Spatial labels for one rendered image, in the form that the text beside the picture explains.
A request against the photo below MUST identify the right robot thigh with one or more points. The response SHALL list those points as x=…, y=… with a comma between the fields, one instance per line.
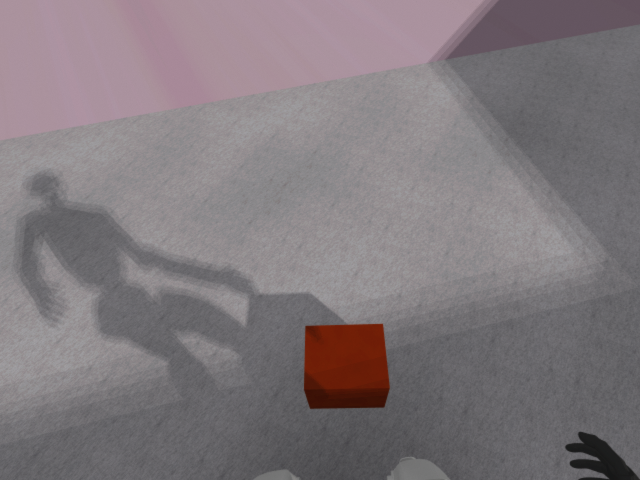
x=417, y=469

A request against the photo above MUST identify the robot right hand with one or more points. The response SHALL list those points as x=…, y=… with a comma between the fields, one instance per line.
x=610, y=464

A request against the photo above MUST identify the carton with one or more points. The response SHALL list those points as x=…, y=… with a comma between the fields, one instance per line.
x=345, y=366

